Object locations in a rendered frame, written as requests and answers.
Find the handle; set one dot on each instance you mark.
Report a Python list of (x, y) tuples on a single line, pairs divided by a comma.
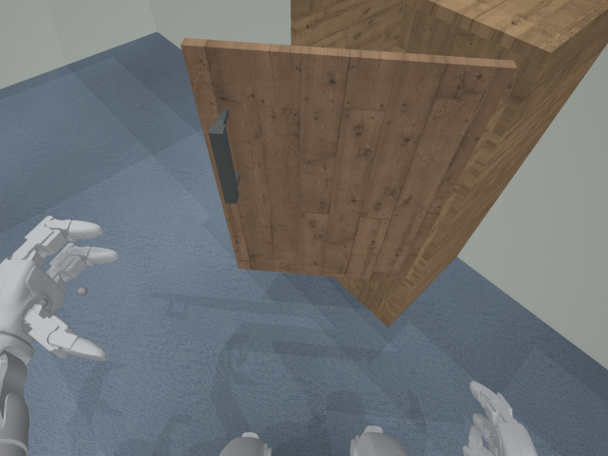
[(219, 140)]

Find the robot right thigh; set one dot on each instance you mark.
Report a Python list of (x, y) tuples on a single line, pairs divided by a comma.
[(376, 444)]

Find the right robot shin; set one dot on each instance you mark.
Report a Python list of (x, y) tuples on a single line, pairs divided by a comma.
[(373, 429)]

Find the robot right hand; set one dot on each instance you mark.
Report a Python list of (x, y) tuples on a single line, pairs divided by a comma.
[(507, 438)]

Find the cupboard door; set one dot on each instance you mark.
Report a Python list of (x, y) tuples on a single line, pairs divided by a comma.
[(346, 157)]

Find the robot left hand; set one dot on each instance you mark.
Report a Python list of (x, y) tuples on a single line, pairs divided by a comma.
[(23, 283)]

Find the left robot forearm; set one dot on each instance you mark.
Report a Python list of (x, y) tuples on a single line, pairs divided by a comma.
[(15, 354)]

